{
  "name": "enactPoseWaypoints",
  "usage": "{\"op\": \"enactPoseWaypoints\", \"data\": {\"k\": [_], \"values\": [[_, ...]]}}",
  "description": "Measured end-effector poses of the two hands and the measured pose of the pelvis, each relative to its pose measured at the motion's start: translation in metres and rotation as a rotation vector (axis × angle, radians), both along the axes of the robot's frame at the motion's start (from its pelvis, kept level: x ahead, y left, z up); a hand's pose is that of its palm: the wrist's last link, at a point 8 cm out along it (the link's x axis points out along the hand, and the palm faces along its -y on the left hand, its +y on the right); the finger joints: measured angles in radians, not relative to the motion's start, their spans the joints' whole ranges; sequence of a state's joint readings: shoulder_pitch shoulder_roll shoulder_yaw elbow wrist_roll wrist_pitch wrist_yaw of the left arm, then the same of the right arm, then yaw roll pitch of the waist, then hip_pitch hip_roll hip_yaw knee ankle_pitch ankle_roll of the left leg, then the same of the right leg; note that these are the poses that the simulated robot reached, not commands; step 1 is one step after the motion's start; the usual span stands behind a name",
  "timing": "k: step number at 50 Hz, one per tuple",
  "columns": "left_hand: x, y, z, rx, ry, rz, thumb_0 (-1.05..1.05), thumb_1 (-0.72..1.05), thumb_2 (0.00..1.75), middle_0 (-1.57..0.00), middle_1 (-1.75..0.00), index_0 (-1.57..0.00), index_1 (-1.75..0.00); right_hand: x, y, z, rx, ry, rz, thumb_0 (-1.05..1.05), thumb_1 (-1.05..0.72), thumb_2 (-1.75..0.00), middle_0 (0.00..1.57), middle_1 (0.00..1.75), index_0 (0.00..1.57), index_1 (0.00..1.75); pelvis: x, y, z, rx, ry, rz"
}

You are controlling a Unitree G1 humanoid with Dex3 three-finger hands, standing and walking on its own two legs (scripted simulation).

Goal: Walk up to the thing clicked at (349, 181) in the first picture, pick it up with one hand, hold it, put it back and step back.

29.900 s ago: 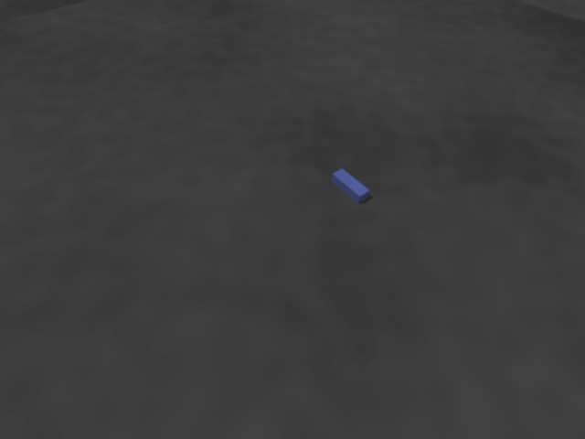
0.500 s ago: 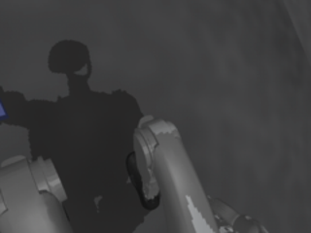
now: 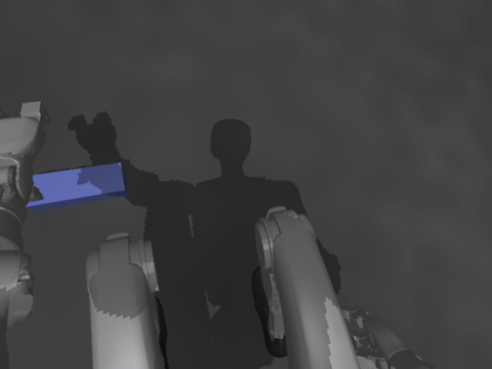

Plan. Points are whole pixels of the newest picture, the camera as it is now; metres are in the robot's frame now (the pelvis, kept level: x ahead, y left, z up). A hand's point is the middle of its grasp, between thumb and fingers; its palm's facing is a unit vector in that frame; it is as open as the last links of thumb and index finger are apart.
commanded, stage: withdraw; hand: left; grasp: from above
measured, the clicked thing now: (78, 186) +0.46 +0.28 -0.32
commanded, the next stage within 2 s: home in 0.40 s
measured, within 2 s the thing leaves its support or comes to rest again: neither
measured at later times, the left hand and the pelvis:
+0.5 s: hand (44, 173) +0.46 +0.30 -0.20, palm faces -0.37 -0.04 -0.93, open 13.8 cm; pelvis +0.00 -0.01 -0.04, yaw +0 degrees
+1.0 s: hand out of the picture +0.35 +0.28 -0.02, palm faces -0.33 -0.50 -0.80, open 8.8 cm; pelvis +0.00 +0.00 +0.10, yaw +3 degrees
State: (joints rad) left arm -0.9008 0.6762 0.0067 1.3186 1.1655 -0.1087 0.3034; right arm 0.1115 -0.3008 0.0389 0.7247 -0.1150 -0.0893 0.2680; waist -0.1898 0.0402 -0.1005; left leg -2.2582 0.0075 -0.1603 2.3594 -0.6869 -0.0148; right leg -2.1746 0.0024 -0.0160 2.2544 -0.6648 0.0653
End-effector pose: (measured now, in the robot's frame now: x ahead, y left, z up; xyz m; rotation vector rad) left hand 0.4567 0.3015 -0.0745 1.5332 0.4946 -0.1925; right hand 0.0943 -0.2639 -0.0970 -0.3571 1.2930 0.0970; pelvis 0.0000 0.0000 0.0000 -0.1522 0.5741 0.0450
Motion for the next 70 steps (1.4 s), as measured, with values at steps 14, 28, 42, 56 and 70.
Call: {"op": "enactPoseWaypoints", "data": {"k": [14, 28, 42, 56, 70], "values": [[-0.021, -0.007, -0.029, -0.058, 0.1, -0.094, 0.0, -0.49, 1.01, -0.1, -1.01, -0.1, -1.01, -0.028, -0.025, 0.007, -0.145, 0.053, 0.008, 0.0, -0.9, -0.9, 0.2, 0.3, 0.2, 0.3, -0.01, -0.01, -0.005, 0.025, -0.03, 0.004], [0.011, 0.002, -0.062, -0.014, -0.108, -0.047, 0.0, -0.46, 0.96, -0.11, -0.99, -0.13, -0.98, -0.07, -0.016, -0.012, -0.17, 0.181, -0.058, 0.0, -0.9, -0.89, 0.2, 0.3, 0.21, 0.3, 0.001, -0.005, -0.035, 0.001, -0.007, -0.009], [-0.033, 0.004, 0.043, -0.155, -0.044, 0.129, 0.0, 0.09, 0.8, -0.2, -0.51, -0.2, -0.51, -0.007, 0.003, 0.026, -0.024, 0.033, -0.134, 0.0, -0.9, -0.9, 0.2, 0.3, 0.21, 0.3, 0.008, -0.001, 0.04, 0.018, 0.05, 0.013], [-0.151, -0.011, 0.152, -0.565, -0.041, 0.386, 0.01, 0.8, 0.88, -0.21, -0.31, -0.21, -0.31, 0.118, 0.011, 0.136, -0.026, -0.34, -0.02, 0.01, -0.91, -0.9, 0.2, 0.3, 0.2, 0.3, 0.003, -0.007, 0.135, 0.058, -0.027, 0.043], [-0.218, -0.041, 0.262, -0.906, -0.026, 0.73, 0.01, 0.89, 0.89, -0.21, -0.3, -0.21, -0.3, 0.152, 0.047, 0.256, 0.046, -0.561, -0.057, 0.01, -0.91, -0.9, 0.2, 0.3, 0.21, 0.3, 0.023, -0.01, 0.235, 0.091, -0.151, 0.065]]}}
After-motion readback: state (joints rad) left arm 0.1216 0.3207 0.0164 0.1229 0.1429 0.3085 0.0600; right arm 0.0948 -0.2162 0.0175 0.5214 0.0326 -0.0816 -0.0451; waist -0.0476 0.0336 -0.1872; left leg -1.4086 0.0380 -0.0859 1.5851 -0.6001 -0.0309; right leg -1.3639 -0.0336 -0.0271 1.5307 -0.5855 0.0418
